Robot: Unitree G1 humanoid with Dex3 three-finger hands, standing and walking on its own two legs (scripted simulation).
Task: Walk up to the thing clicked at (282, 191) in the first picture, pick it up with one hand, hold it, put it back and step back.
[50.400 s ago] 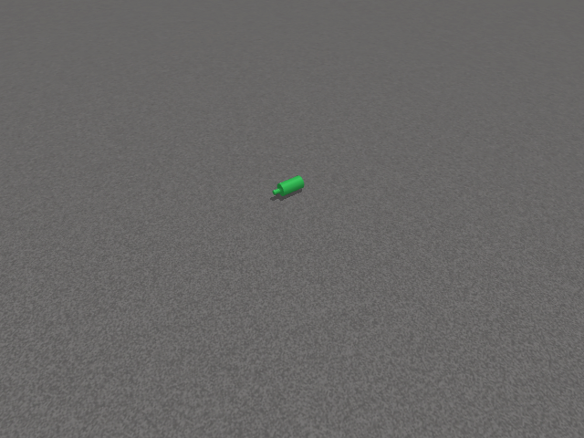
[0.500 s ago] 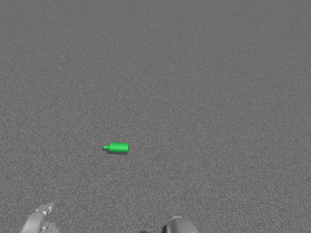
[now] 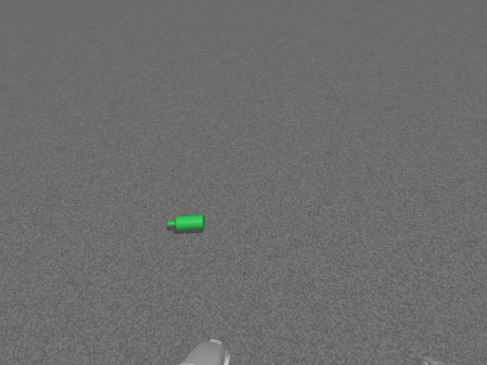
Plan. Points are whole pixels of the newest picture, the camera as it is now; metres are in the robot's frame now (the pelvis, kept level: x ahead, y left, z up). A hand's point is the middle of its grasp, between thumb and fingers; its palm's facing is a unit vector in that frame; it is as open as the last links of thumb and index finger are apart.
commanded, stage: step back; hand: left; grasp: from above
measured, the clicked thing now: (186, 222) +0.80 +0.35 -0.73
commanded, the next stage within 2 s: stand in 1.74 s
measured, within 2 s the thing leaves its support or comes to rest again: neither
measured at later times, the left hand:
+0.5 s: hand out of the picture -0.09 +0.24 -0.15, palm faces +0.06 -0.93 -0.36, open 7.4 cm
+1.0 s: hand out of the picture -0.25 +0.24 -0.14, palm faces +0.12 -0.90 -0.42, open 7.4 cm
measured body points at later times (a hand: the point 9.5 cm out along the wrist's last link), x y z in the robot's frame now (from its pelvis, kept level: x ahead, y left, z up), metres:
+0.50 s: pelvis -0.17 -0.03 +0.00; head -0.11 -0.01 +0.44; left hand -0.09 +0.29 -0.13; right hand -0.03 -0.33 -0.10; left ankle -0.11 +0.11 -0.73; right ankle -0.22 -0.18 -0.67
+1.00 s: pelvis -0.28 -0.06 +0.00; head -0.27 -0.06 +0.45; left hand -0.25 +0.28 -0.11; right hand -0.21 -0.36 -0.13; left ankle -0.30 +0.07 -0.73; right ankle -0.25 -0.17 -0.71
